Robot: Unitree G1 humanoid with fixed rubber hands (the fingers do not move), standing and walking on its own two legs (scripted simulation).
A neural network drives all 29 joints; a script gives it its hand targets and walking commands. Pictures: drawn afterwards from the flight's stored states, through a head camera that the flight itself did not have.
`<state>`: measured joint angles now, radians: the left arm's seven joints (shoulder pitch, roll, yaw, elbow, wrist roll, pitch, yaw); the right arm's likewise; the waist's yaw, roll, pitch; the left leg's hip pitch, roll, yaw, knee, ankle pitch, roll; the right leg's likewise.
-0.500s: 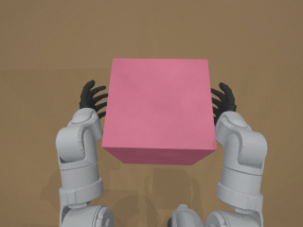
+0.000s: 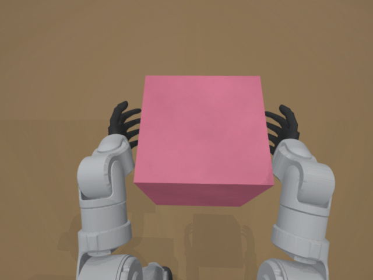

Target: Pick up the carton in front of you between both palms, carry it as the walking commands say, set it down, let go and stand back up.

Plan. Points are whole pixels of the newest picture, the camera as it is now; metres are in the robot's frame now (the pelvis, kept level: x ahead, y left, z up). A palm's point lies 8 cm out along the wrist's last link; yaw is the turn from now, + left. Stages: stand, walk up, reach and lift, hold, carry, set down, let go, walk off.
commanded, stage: carry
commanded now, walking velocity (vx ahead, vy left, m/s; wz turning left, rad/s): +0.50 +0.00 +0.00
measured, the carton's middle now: (199, 150) +0.36 +0.00 +0.08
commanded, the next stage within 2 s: none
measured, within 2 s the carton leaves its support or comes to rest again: neither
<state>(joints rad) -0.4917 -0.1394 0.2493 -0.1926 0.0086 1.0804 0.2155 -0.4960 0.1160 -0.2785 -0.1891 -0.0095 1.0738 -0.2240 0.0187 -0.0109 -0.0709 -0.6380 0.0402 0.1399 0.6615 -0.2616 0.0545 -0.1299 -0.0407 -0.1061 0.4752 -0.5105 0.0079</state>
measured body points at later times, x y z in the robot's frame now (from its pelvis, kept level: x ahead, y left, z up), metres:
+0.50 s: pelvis +0.30 -0.02 +0.03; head +0.30 -0.02 +0.48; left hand +0.64 +0.15 +0.16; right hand +0.65 -0.16 +0.16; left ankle +0.17 +0.10 -0.64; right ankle +0.39 -0.10 -0.68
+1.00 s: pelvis +0.59 +0.03 +0.06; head +0.61 +0.03 +0.51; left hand +0.94 +0.17 +0.17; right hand +0.92 -0.14 +0.18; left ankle +0.65 +0.11 -0.66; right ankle +0.51 -0.09 -0.56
